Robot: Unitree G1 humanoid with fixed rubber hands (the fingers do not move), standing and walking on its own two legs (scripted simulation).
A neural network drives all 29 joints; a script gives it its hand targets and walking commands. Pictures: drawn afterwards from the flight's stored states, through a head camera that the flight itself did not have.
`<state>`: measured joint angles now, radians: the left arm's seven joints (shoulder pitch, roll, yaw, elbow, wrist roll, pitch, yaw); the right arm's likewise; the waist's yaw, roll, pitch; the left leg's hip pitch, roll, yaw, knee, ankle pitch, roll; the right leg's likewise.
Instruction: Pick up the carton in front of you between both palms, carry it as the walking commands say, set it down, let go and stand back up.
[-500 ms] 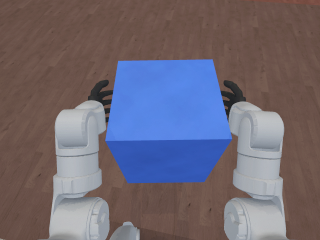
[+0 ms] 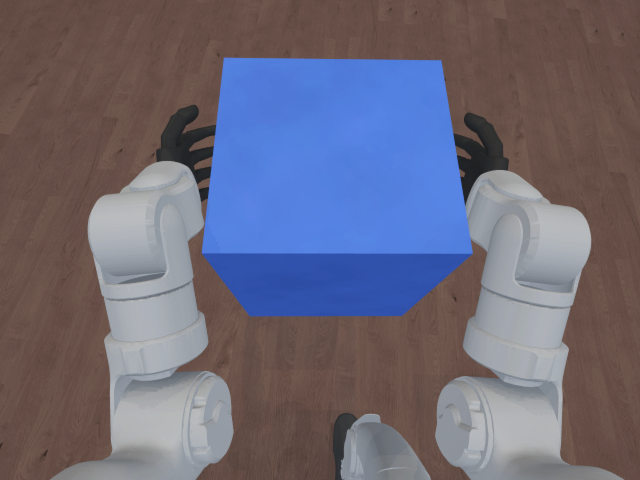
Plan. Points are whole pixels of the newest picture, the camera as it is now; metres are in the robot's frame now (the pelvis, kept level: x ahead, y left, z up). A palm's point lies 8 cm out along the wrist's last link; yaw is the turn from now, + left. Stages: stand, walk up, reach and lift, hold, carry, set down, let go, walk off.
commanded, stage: carry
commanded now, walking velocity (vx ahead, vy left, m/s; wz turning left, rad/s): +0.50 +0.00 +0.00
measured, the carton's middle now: (329, 210) +0.41 -0.02 +0.09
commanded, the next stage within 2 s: none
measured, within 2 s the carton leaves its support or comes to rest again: neither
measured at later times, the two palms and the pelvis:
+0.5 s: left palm out of the picture +0.70 +0.16 +0.19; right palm out of the picture +0.69 -0.14 +0.19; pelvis +0.30 +0.01 +0.03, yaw +0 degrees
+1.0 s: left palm out of the picture +0.77 +0.16 +0.18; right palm out of the picture +0.78 -0.14 +0.19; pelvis +0.41 +0.00 +0.04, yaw +0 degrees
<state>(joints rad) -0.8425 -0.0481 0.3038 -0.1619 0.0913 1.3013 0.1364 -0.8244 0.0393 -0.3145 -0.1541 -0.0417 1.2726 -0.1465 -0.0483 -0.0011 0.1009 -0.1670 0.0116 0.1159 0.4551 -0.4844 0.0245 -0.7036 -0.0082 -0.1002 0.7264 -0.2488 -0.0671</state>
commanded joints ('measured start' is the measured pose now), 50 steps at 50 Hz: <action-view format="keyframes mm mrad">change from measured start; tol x32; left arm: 1 -640 -870 -709 85 -357 3 -184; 50 -684 -1123 -606 370 -448 -75 -281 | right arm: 1 -684 893 745 46 413 39 260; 50 -618 1100 573 416 349 -41 284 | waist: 1 108 149 -673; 4 162 -322 -815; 23 -18 239 -797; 50 48 19 -590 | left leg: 1 198 144 25 308 1095 61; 4 -535 -93 -144 984 -35 8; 18 -362 -85 62 197 340 10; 23 494 353 -478 92 1436 284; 38 -55 90 -85 134 384 22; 50 72 119 -110 124 654 29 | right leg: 1 551 92 -125 -218 144 -36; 4 1141 -337 754 -301 286 -296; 19 765 -136 24 -131 908 -54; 21 574 -102 -14 54 626 21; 23 208 78 83 442 -348 83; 25 125 31 146 474 -357 55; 32 350 37 53 -105 -222 68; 38 729 -199 195 -125 706 -48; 50 543 -109 136 -147 364 17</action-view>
